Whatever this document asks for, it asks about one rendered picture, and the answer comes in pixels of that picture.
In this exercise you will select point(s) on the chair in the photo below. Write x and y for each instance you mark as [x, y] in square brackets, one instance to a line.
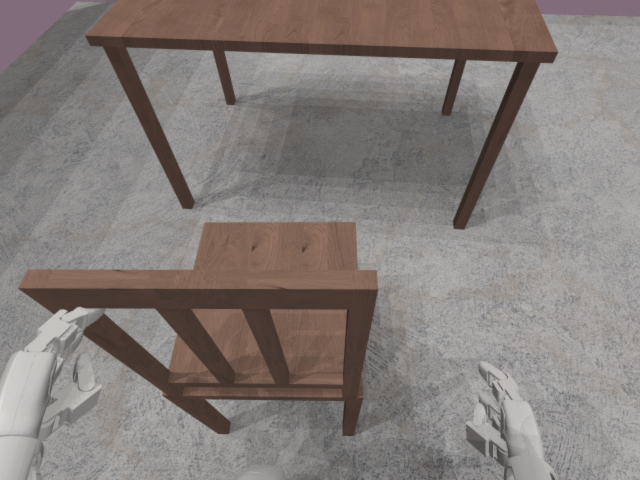
[270, 311]

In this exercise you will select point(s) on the robot right hand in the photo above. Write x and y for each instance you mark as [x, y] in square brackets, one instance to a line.
[514, 429]

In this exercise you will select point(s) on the table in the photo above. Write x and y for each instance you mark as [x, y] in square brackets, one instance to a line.
[460, 30]

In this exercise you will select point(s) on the robot left hand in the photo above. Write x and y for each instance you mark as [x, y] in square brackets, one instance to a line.
[26, 383]

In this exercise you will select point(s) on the left robot forearm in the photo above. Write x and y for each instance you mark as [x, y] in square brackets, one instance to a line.
[20, 457]

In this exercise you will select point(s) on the right robot forearm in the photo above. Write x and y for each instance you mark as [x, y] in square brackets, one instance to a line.
[525, 467]

